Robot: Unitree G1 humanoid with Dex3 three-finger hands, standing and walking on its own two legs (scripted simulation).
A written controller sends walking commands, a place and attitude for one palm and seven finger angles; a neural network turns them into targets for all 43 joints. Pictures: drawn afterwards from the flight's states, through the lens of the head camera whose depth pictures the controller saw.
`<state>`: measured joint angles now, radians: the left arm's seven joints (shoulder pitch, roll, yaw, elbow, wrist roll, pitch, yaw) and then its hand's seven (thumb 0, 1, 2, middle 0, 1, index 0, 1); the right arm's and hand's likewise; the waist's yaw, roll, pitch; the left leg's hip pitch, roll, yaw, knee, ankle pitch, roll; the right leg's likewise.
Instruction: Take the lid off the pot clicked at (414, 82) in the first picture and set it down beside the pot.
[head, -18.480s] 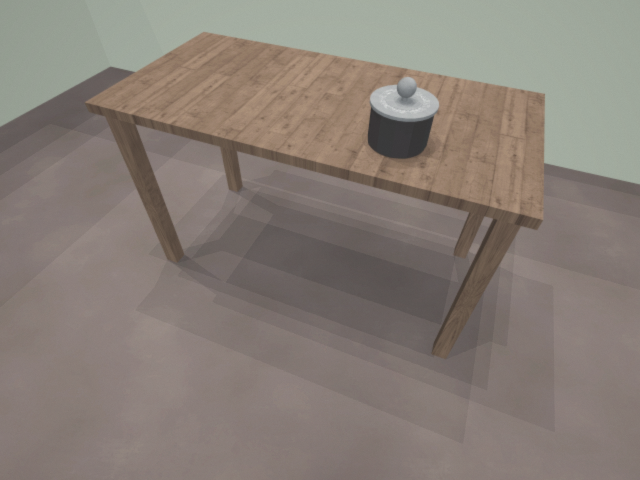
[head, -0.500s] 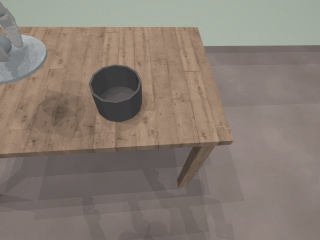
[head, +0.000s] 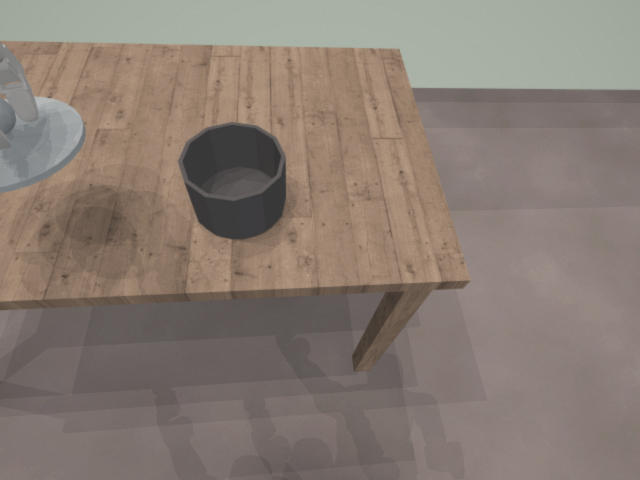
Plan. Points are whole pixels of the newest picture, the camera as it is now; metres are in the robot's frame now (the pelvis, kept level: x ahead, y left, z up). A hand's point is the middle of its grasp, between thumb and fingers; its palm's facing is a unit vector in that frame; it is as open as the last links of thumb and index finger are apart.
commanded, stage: lower the lid onto the table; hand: left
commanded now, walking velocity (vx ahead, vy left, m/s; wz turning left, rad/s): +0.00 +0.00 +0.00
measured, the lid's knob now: out of the picture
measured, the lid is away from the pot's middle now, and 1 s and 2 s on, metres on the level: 0.25 0.23 0.22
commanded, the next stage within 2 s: none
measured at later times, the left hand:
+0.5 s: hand (5, 133) +0.49 +0.32 +0.14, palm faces -0.44 -0.11 -0.89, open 6.5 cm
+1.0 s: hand (30, 151) +0.49 +0.32 +0.10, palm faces -0.48 -0.11 -0.87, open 6.5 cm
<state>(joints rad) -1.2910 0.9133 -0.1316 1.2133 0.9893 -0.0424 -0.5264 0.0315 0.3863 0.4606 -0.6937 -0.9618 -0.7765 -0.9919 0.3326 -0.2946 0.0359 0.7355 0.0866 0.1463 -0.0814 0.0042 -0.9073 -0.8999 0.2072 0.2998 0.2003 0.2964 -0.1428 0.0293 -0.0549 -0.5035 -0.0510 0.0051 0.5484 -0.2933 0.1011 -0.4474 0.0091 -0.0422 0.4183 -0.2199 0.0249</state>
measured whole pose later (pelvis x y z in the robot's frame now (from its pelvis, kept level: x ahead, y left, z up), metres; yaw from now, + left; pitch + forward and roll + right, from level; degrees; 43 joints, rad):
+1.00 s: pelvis -0.01 +0.02 -0.01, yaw -2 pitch +17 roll -5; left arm -1.23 0.89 -0.09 1.25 1.02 -0.13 -0.45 0.03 0.39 0.46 -0.69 -0.96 -0.78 -0.99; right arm 0.40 -0.28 0.04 0.73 0.08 0.14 -0.11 0.00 -0.91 -0.90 0.21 0.30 0.20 0.30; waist -0.18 0.03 -0.07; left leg -0.63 -0.04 0.02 0.66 -0.34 0.12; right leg -0.57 0.01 -0.02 0.51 -0.25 0.03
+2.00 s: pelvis -0.01 +0.01 -0.03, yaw -3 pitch +21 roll -5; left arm -1.16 0.93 -0.04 1.25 1.03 -0.18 -0.39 0.03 0.39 0.46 -0.69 -0.96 -0.78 -1.00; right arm 0.39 -0.27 0.07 0.70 0.08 0.16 -0.13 0.00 -0.91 -0.90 0.21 0.30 0.20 0.30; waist -0.21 0.03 -0.08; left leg -0.76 -0.02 0.02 0.79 -0.39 0.11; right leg -0.70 0.04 -0.03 0.63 -0.29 0.03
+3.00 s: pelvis -0.02 +0.02 -0.04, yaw -1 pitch +21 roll -7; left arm -1.08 0.84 -0.03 1.20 1.05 -0.18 -0.31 0.00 0.45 0.46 -0.56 -1.02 -0.62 -1.04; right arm 0.35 -0.27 0.04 0.68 0.06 0.21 -0.09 0.00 -0.91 -0.90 0.21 0.30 0.20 0.30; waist -0.17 0.04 -0.10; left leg -0.82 -0.04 -0.01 0.87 -0.40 0.13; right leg -0.75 0.03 -0.04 0.69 -0.31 0.01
